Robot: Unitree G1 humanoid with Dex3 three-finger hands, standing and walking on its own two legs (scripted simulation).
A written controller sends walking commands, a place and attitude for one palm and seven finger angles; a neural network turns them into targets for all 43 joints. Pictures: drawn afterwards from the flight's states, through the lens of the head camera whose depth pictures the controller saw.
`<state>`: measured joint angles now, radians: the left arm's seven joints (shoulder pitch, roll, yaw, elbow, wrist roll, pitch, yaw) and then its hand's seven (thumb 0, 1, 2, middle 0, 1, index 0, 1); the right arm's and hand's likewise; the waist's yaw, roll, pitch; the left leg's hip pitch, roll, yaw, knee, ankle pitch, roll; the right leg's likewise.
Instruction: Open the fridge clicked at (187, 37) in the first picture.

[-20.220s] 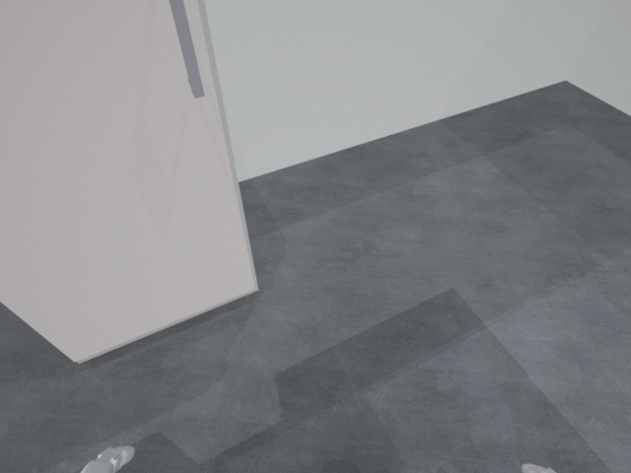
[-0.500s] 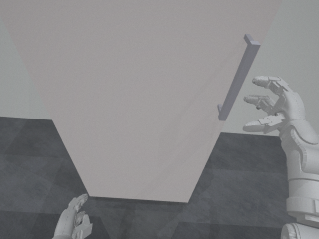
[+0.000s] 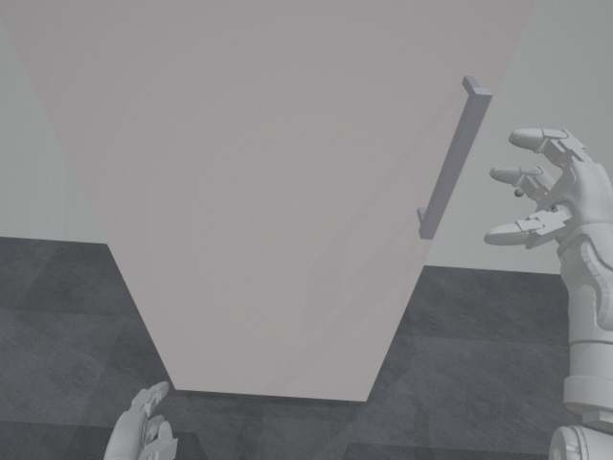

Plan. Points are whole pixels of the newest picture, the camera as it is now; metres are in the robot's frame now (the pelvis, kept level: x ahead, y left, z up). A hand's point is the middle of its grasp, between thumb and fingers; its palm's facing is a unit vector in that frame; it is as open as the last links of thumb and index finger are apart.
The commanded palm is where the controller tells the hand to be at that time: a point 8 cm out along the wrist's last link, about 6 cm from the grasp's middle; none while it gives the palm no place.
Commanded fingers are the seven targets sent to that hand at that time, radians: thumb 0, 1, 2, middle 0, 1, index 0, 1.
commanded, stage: feel for the door with the fingertips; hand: right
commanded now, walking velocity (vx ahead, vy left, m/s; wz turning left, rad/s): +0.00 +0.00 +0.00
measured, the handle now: (445, 166) +0.45 -0.14 +0.20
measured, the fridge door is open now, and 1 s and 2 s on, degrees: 0 0 0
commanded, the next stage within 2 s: slide the fingers in behind the handle in 1.06 s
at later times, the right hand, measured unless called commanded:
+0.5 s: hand (470, 206) +0.38 -0.16 +0.19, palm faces +0.00 +1.00 +0.01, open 14.0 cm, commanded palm +0.35 -0.22 +0.20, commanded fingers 0.00 0.50 -0.30 0.30 1.20 0.30 1.20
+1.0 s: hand (468, 192) +0.40 -0.17 +0.20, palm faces +0.02 +1.00 +0.00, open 14.0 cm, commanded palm +0.37 -0.22 +0.20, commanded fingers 0.00 0.50 -0.30 0.30 1.20 0.30 1.20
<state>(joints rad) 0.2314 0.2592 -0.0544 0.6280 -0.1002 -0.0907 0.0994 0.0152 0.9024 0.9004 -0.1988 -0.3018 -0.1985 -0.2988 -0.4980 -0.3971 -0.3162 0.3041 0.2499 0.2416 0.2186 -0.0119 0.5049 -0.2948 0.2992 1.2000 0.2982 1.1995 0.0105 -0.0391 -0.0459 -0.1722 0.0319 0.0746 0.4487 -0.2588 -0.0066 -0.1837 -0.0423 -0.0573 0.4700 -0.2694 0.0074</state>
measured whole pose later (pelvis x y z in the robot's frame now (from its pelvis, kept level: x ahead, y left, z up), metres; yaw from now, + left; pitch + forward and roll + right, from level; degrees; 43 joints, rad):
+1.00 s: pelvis +0.00 +0.00 +0.00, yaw +0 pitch +0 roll +0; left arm 0.23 0.26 -0.04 0.64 -0.09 -0.06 0.09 0.01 0.90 0.90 -0.20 -0.30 -0.20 -0.30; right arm -0.56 -0.32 -0.24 0.37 0.22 0.26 0.12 -0.01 0.50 -0.30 0.31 1.21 0.30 1.20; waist 0.02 -0.04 -0.03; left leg -0.19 0.03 0.07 0.46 -0.26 0.00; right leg -0.20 -0.04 -0.06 0.47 -0.27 0.01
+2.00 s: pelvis +0.00 +0.00 +0.00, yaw +0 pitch +0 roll +0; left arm 0.22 0.24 -0.05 0.64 -0.08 -0.04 0.08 0.01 0.90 0.90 -0.20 -0.30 -0.20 -0.30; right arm -0.56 -0.27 -0.20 0.33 0.22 0.27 0.07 -0.01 0.50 -0.30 0.30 1.20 0.30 1.20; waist 0.02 -0.04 -0.03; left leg -0.19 0.03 0.06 0.45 -0.25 -0.01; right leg -0.19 -0.04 -0.06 0.46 -0.26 0.00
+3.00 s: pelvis +0.00 +0.00 +0.00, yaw +0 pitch -2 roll +0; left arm 0.20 0.25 -0.04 0.64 -0.08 -0.03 0.07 0.01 0.90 0.90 -0.20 -0.30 -0.20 -0.30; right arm -0.51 -0.21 -0.15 0.23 0.20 0.32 0.00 -0.01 0.50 -0.29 0.29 1.20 0.25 1.18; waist 0.01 -0.05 -0.03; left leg -0.17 0.03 0.07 0.45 -0.26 0.00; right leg -0.17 -0.04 -0.06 0.46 -0.26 0.01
